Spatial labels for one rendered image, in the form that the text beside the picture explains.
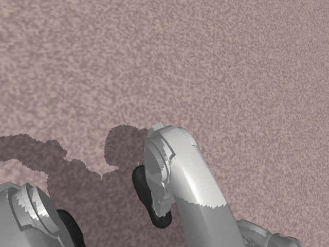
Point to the right robot hand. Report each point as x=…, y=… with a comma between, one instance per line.
x=253, y=234

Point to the right robot arm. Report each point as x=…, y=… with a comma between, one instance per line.
x=279, y=240

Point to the left robot foot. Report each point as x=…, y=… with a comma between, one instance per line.
x=72, y=227

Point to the right robot foot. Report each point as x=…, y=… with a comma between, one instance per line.
x=144, y=194

